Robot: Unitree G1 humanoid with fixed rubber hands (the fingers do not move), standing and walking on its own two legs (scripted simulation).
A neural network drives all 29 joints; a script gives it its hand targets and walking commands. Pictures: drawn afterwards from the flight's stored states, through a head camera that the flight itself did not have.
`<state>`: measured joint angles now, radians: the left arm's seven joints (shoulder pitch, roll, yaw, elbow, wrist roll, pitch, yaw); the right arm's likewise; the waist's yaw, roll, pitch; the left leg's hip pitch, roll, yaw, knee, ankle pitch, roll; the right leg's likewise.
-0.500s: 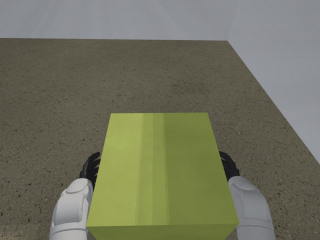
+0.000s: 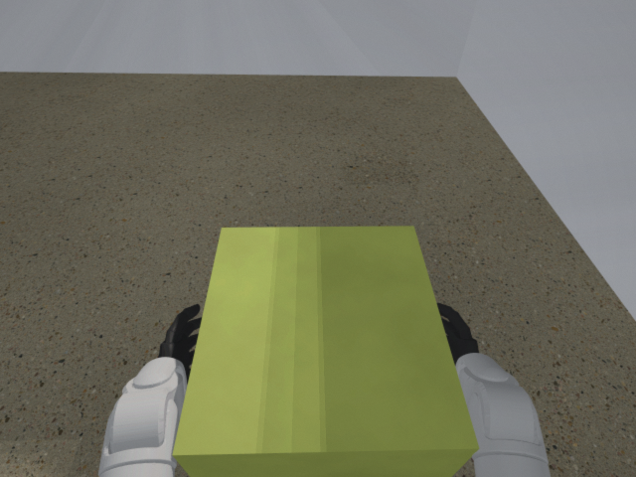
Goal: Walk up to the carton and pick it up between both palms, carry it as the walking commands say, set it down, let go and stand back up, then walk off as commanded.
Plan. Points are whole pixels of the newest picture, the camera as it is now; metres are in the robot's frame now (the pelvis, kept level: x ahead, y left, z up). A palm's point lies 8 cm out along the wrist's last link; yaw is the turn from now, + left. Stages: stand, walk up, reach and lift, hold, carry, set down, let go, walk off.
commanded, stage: hold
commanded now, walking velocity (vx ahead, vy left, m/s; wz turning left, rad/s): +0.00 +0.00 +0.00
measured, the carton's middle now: (319, 373) +0.27 +0.00 -0.02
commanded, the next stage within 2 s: carry in 0.28 s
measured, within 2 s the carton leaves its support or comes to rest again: neither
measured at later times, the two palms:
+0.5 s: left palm (153, 359) +0.26 +0.20 +0.05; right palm (447, 354) +0.26 -0.16 +0.05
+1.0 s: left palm (127, 382) +0.22 +0.21 +0.06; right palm (446, 375) +0.23 -0.14 +0.07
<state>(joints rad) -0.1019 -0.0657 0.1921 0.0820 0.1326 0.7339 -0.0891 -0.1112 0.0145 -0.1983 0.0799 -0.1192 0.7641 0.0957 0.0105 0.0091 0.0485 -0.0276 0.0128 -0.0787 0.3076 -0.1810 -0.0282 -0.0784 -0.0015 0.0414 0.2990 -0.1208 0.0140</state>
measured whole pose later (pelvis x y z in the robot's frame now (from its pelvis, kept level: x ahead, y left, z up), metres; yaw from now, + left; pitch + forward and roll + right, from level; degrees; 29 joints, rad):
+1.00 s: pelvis -0.04 +0.03 -0.02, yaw +1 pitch +2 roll +0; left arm -0.20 -0.03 0.20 -0.15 0.00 1.19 0.05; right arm -0.19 0.03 -0.19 -0.16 -0.04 1.20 -0.03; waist 0.02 -0.02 -0.16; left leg -0.38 -0.01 0.04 0.59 -0.24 0.02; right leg -0.42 -0.06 0.00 0.58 -0.19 0.04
